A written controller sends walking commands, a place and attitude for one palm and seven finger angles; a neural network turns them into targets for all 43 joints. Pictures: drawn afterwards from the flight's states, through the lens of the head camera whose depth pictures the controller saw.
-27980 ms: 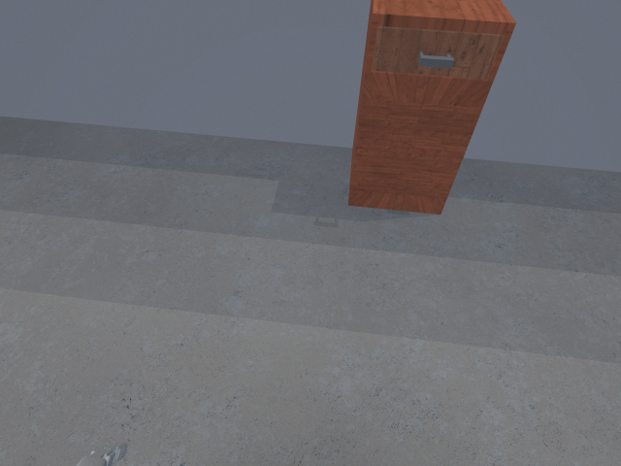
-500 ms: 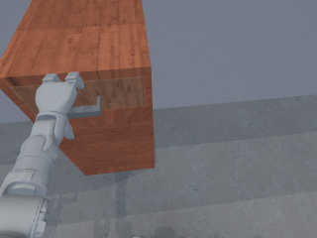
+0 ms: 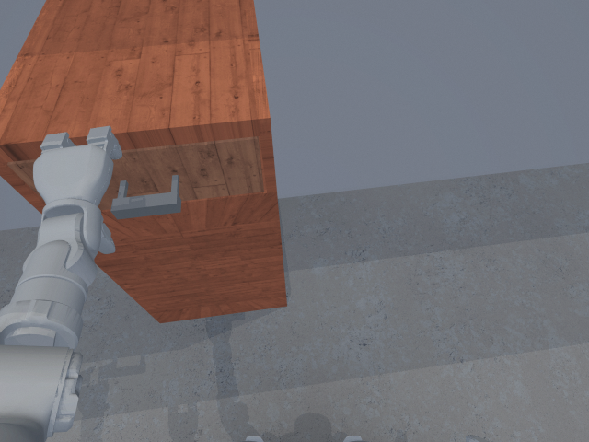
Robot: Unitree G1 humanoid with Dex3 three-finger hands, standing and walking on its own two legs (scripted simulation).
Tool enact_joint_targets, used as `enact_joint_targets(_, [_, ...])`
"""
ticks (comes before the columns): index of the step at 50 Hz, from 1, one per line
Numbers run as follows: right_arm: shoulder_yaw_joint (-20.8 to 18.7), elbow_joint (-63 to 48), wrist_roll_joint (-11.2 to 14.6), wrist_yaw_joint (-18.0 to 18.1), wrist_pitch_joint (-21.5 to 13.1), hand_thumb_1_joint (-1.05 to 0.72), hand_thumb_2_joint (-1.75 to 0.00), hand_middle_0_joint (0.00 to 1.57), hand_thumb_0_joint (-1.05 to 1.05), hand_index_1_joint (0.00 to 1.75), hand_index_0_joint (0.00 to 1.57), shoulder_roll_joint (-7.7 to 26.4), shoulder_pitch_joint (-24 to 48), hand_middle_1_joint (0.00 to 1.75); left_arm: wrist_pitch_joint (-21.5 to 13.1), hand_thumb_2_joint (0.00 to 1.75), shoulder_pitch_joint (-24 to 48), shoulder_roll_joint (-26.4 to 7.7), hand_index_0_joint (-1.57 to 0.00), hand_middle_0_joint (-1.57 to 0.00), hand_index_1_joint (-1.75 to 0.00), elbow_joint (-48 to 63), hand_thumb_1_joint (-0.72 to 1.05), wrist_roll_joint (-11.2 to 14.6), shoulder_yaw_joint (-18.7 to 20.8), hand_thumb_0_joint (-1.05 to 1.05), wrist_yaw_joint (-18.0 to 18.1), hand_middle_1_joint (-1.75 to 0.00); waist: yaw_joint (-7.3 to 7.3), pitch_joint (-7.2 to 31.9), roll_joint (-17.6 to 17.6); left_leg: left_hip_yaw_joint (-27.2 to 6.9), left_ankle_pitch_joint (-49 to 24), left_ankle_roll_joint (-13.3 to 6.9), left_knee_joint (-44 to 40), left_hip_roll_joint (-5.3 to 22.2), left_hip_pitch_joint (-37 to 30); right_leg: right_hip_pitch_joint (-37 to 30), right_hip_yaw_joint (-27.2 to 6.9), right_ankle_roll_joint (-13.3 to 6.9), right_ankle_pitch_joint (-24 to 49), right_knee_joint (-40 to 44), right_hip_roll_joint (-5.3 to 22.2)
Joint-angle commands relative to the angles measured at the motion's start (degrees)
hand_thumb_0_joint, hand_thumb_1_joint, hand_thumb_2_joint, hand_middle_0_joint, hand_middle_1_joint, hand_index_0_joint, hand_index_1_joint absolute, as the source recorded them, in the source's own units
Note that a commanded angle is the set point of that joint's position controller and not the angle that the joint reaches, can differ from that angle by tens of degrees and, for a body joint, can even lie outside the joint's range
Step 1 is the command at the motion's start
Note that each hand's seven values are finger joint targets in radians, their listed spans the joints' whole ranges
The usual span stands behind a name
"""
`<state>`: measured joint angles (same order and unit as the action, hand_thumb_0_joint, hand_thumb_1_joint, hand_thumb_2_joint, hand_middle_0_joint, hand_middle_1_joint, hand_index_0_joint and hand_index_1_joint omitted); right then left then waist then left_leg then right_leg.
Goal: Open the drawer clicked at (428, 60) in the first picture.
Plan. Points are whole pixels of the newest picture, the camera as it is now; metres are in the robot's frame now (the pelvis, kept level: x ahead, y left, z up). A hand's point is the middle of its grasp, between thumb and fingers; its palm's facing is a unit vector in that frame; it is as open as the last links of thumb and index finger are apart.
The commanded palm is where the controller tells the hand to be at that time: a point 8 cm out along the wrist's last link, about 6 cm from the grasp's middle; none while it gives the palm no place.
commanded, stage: re-aim the fingers above the handle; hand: left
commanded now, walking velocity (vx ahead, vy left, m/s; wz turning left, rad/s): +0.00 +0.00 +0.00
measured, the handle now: (148, 194) +0.50 +0.26 -0.02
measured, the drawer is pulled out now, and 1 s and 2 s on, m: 0.00 0.00 0.00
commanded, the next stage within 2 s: lower the fingers behind the handle in 0.08 s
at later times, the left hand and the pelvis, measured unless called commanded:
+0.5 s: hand (104, 219) +0.42 +0.30 +0.02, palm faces -0.06 +0.04 -1.00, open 13.8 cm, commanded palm +0.41 +0.27 +0.08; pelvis +0.00 +0.01 +0.00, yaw +0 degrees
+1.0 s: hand (130, 221) +0.44 +0.27 -0.01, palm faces -0.01 -0.02 -1.00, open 13.8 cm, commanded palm +0.41 +0.27 +0.04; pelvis +0.00 +0.01 -0.01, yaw +0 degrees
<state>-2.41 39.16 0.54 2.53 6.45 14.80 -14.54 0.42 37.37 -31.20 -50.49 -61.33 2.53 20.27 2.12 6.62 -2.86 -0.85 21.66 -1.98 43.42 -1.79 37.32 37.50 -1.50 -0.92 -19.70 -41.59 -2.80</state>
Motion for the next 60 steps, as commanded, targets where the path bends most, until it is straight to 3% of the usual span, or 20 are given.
enact_joint_targets(1, [-3.0, -5.3, 1.0, 1.0, -1.2, -0.90, -0.90, 0.20, 0.00, 0.30, 0.20, 9.2, -5.6, 0.30, 5.6, 0.30, 16.7, -11.7, -0.30, -0.30, -1.20, 2.5, -0.50, 2.7, -1.3, 0.00, -4.8, -1.20, 1.11, 23.8, 4.5, 2.5, -21.8, -0.6, -5.4, 0.1, -10.9, -18.4, 1.7, -0.5, 22.7, 5.9, 0.1])
enact_joint_targets(3, [-3.3, -5.7, 1.3, 1.8, -1.3, -0.90, -0.90, 0.20, 0.00, 0.30, 0.20, 9.7, -6.0, 0.30, 3.0, 0.30, 18.4, -8.5, -0.30, -0.30, -1.20, 6.9, -0.50, 4.4, -4.8, 0.00, -9.4, -1.20, 3.03, 22.6, 6.5, 1.9, -22.1, -1.2, -5.0, 0.2, -13.0, -17.5, 1.5, 0.0, 23.9, 6.8, 0.3])
enact_joint_targets(6, [-3.5, -5.6, 0.5, 3.1, -2.2, -0.90, -0.90, 0.20, 0.00, 0.30, 0.20, 8.8, -6.0, 0.30, -5.4, 0.30, 24.3, -4.5, -0.30, -0.30, -1.20, 17.9, -0.50, 6.6, -8.3, 0.00, -13.8, -1.20, 4.96, 19.7, 4.3, 0.3, -22.7, -1.8, -4.5, 0.0, -17.0, -13.5, 1.3, -0.2, 21.6, 7.6, 0.4])
enact_joint_targets(9, [-3.9, -4.8, -0.3, 3.4, -2.4, -0.90, -0.90, 0.20, 0.00, 0.30, 0.20, 7.9, -7.2, 0.30, -12.0, 0.30, 24.7, -10.4, -0.30, -0.30, -1.20, 24.4, -0.50, 4.9, -1.6, 0.00, -11.2, -1.20, 2.44, 22.6, -3.5, -0.7, -28.4, -0.9, -2.9, 0.1, -21.3, -9.0, 1.5, -1.1, 20.0, 5.3, -0.2])
enact_joint_targets(11, [-3.9, -3.7, -0.7, 2.8, -1.9, -0.90, -0.90, 0.20, 0.00, 0.30, 0.20, 8.1, -7.4, 0.30, -13.7, 0.30, 21.9, -18.3, -0.30, -0.30, -1.20, 22.7, -0.50, 2.4, 7.1, 0.00, -6.3, -1.20, -0.51, 22.0, -7.2, -1.2, -31.3, 0.4, -1.8, 0.1, -18.1, -7.5, 2.3, -2.1, 19.8, 2.7, -0.6])
enact_joint_targets(13, [-3.6, -3.0, -0.9, 1.3, -1.8, -0.90, -0.90, 0.20, 0.00, 0.30, 0.20, 7.3, -6.5, 0.30, -11.7, 0.30, 18.6, -16.0, -0.30, -0.30, -1.20, 16.5, -0.50, 1.2, 8.3, 0.00, -0.7, -1.20, -1.07, 17.6, -5.5, -1.2, -27.7, 0.9, -1.4, 0.1, -12.2, -4.8, 3.5, -2.4, 17.0, 0.9, -0.8])
enact_joint_targets(16, [-3.2, -3.9, -1.8, -0.6, -1.5, -0.90, -0.90, 0.20, 0.00, 0.30, 0.20, 7.6, -4.9, 0.30, -4.9, 0.30, 14.2, -17.9, -0.30, -0.30, -1.20, 12.6, -0.50, -0.4, 11.0, 0.00, 5.7, -1.20, -4.30, 22.2, -4.4, 0.4, -27.2, 1.3, -1.6, -0.6, -8.1, -9.6, 3.6, -2.7, 18.9, -0.9, -1.0])
enact_joint_targets(19, [-3.3, -4.5, -1.0, -1.6, -1.1, -0.90, -0.90, 0.20, 0.00, 0.30, 0.20, 7.8, -5.2, 0.30, 3.4, 0.30, 14.4, -13.1, -0.30, -0.30, -1.20, 7.1, -0.50, -1.1, 5.0, 0.00, 6.8, -1.20, -2.71, 25.0, -1.4, 2.1, -25.2, 1.0, -2.1, -0.4, -7.7, -12.3, 3.2, -1.9, 20.7, 0.2, -0.9])
enact_joint_targets(22, [-3.6, -4.5, 0.2, -0.8, -0.9, -0.90, -0.90, 0.20, 0.00, 0.30, 0.20, 9.1, -6.7, 0.30, 7.4, 0.30, 19.8, -11.8, -0.30, -0.30, -1.20, 4.3, -0.50, 0.1, 0.6, 0.00, 2.5, -1.20, 0.84, 26.7, 3.3, 2.0, -22.9, 0.0, -2.9, 0.3, -9.3, -14.3, 2.3, -0.9, 21.3, 2.6, -0.5])
enact_joint_targets(26, [-4.1, -4.9, 0.2, 1.6, -1.8, -0.90, -0.90, 0.20, 0.00, 0.30, 0.20, 8.9, -7.3, 0.30, 1.5, 0.30, 26.0, -7.5, -0.30, -0.30, -1.20, 12.5, -0.50, 3.4, -4.2, 0.00, -4.5, -1.20, 4.61, 26.8, 3.0, 0.4, -24.8, -1.3, -2.6, 0.6, -15.8, -12.9, 1.7, -0.4, 22.2, 4.7, -0.1])
enact_joint_targets(29, [-3.5, -3.6, -0.2, 2.9, -2.3, -0.90, -0.90, 0.20, 0.00, 0.30, 0.20, 8.5, -8.1, 0.30, -5.4, 0.30, 24.2, -9.2, -0.30, -0.30, -1.20, 11.5, -0.50, 2.2, -2.7, 0.00, -6.6, -1.20, 4.17, 20.0, 0.7, -0.5, -22.3, -1.2, -2.1, 0.6, -14.6, -6.6, 2.0, -0.8, 17.1, 4.2, -0.2])
enact_joint_targets(32, [-3.5, -2.9, -0.7, 2.3, -2.1, -0.90, -0.90, 0.20, 0.00, 0.30, 0.20, 8.0, -8.6, 0.30, -9.4, 0.30, 20.6, -12.5, -0.30, -0.30, -1.20, 10.2, -0.50, -0.2, 1.7, 0.00, -4.2, -1.20, 1.48, 19.4, -4.6, -0.8, -23.5, -0.4, -0.8, 0.6, -12.8, -3.1, 2.6, -1.9, 14.8, 1.9, -0.6])
enact_joint_targets(33, [-3.5, -2.8, -0.8, 1.7, -1.9, -0.90, -0.90, 0.20, 0.00, 0.30, 0.20, 7.8, -8.6, 0.30, -9.5, 0.30, 18.1, -11.9, -0.30, -0.30, -1.20, 8.2, -0.50, -0.3, 2.3, 0.00, -3.0, -1.20, 0.88, 18.0, -4.9, -0.7, -23.3, -0.1, -0.2, 0.5, -11.2, -2.0, 2.9, -2.2, 14.6, 1.1, -0.9])
enact_joint_targets(37, [-3.8, -3.6, -1.3, -0.5, -1.5, -0.90, -0.90, 0.20, 0.00, 0.30, 0.20, 8.0, -8.6, 0.30, -7.1, 0.30, 13.1, -13.0, -0.30, -0.30, -1.20, 6.0, -0.50, -0.6, 5.8, 0.00, 2.3, -1.20, -1.60, 22.5, -3.7, -0.3, -26.4, 0.7, 1.3, 0.7, -8.2, -2.9, 3.6, -2.4, 16.4, -2.1, -1.2])
enact_joint_targets(38, [-3.9, -4.0, -1.2, -0.9, -1.6, -0.90, -0.90, 0.20, 0.00, 0.30, 0.20, 8.1, -8.6, 0.30, -5.8, 0.30, 14.0, -11.3, -0.30, -0.30, -1.20, 5.8, -0.50, -0.4, 4.3, 0.00, 3.3, -1.20, -0.98, 22.6, -3.4, 0.0, -26.0, 0.7, 1.6, 0.6, -7.5, -2.9, 3.7, -2.3, 17.0, -2.2, -1.3])
enact_joint_targets(41, [-4.3, -3.6, -1.3, -1.4, -1.5, -0.90, -0.90, 0.20, 0.00, 0.30, 0.20, 8.8, -8.9, 0.30, -2.9, 0.30, 17.2, -12.7, -0.30, -0.30, -1.20, 6.5, -0.50, -1.0, 5.2, 0.00, 5.4, -1.20, -0.20, 26.6, -1.0, 0.2, -26.3, 0.4, 2.3, 0.8, -7.6, -4.5, 3.4, -1.9, 18.6, -2.6, -1.3])
enact_joint_targets(44, [-4.7, -3.1, -1.0, -1.2, -1.7, -0.90, -0.90, 0.20, 0.00, 0.30, 0.20, 9.0, -9.7, 0.30, -1.6, 0.30, 22.1, -12.1, -0.30, -0.30, -1.20, 8.6, -0.50, -1.2, 3.5, 0.00, 5.7, -1.20, 1.47, 29.0, -1.9, 0.1, -26.7, 0.2, 2.5, 1.1, -10.2, -4.4, 3.0, -1.4, 19.1, -2.1, -1.2])
enact_joint_targets(47, [-4.2, -1.9, -1.0, -0.8, -1.2, -0.90, -0.90, 0.20, 0.00, 0.30, 0.20, 9.3, -9.9, 0.30, 0.2, 0.30, 20.5, -13.9, -0.30, -0.30, -1.20, 4.7, -0.50, -0.5, 4.5, 0.00, 5.0, -1.20, 1.44, 28.3, -0.3, 0.1, -25.4, -0.1, 1.9, 1.0, -9.1, -5.6, 2.8, -1.2, 19.0, -1.6, -1.0])
enact_joint_targets(50, [-3.7, -1.9, -0.6, -0.6, -1.2, -0.90, -0.90, 0.20, 0.00, 0.30, 0.20, 9.3, -9.4, 0.30, 0.9, 0.30, 19.3, -11.4, -0.30, -0.30, -1.20, 0.8, -0.50, -0.1, 1.6, 0.00, 3.1, -1.20, 2.07, 22.2, 0.9, 0.6, -19.5, -0.5, 0.9, 0.7, -5.6, -4.6, 2.7, -1.1, 15.8, -0.1, -0.9])
enact_joint_targets(60, [-3.2, -3.2, -0.4, -0.3, -1.5, -0.90, -0.90, 0.20, 0.00, 0.30, 0.20, 9.1, -10.3, 0.30, -3.5, 0.30, 15.3, -10.5, -0.30, -0.30, -1.20, -3.1, -0.50, -0.1, 0.3, 0.00, -0.3, -1.20, 1.92, 18.7, 1.8, 0.8, -13.9, -0.8, 2.1, 0.5, -0.3, -1.5, 2.4, -1.4, 12.2, -1.1, -0.9])
